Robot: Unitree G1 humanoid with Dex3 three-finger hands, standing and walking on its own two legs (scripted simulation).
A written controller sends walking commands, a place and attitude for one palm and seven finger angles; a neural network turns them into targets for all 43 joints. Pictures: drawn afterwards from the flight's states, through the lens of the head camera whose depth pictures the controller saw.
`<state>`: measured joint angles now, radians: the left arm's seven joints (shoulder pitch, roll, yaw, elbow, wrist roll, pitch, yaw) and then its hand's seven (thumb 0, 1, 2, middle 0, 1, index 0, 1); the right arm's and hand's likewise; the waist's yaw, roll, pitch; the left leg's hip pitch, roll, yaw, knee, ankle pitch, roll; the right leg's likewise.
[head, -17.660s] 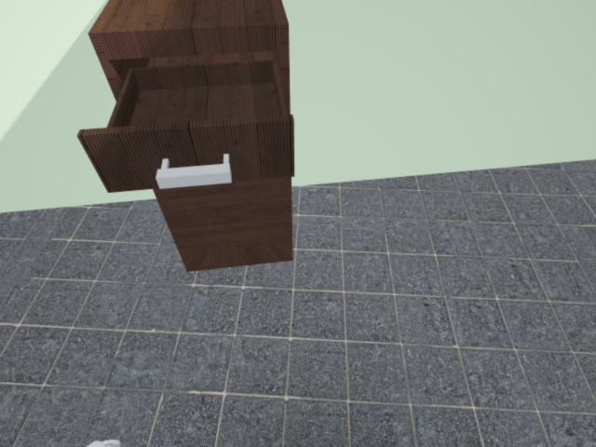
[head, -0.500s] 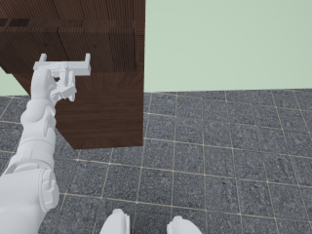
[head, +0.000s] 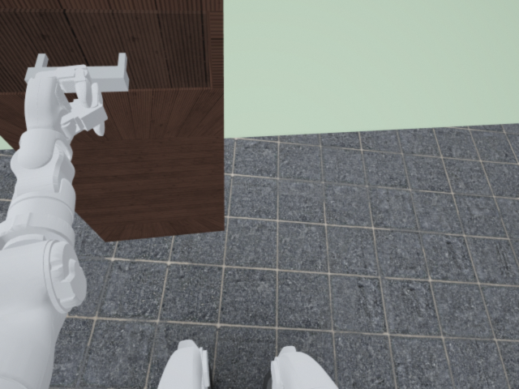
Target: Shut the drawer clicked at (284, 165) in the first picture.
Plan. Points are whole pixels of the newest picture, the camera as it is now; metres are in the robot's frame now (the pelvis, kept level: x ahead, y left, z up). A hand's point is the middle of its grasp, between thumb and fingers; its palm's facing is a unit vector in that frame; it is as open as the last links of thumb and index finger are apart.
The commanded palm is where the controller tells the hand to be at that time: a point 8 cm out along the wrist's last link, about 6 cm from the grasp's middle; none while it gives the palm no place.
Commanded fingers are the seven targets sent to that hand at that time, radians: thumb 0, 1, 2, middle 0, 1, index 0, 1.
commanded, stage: push the drawer shut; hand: left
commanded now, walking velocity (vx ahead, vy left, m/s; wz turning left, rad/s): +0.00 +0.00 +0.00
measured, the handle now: (81, 69) +0.59 +0.23 +0.09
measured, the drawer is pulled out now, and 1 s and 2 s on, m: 0.00 0.00 0.00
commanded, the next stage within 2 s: pull the fist back off the drawer in 0.30 s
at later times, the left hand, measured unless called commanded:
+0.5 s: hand (88, 104) +0.52 +0.21 +0.09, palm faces +0.05 -1.00 -0.04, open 3.2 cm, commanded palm +0.55 +0.24 +0.09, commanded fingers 0.00 0.90 0.90 -1.40 -1.60 -1.40 -1.60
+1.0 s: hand (97, 107) +0.51 +0.20 +0.09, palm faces +0.08 -1.00 -0.01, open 3.1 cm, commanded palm +0.48 +0.24 +0.09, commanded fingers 0.00 0.90 0.90 -1.40 -1.60 -1.40 -1.60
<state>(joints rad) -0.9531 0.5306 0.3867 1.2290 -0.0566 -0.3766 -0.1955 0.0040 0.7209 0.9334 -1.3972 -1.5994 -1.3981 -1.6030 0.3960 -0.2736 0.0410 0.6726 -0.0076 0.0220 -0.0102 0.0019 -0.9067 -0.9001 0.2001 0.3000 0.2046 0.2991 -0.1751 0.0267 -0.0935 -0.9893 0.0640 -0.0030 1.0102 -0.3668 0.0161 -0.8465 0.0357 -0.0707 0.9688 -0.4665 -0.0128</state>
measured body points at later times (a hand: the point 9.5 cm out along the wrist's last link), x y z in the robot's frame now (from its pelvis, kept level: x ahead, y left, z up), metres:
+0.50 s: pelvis -0.02 +0.01 -0.01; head +0.11 +0.04 +0.42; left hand +0.51 +0.27 +0.10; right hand -0.03 -0.27 -0.11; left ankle +0.06 +0.11 -0.67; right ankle +0.00 -0.12 -0.67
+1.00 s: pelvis +0.00 +0.01 +0.00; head +0.11 +0.04 +0.44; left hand +0.50 +0.25 +0.10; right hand -0.01 -0.25 -0.10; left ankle +0.06 +0.11 -0.67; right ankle +0.00 -0.12 -0.67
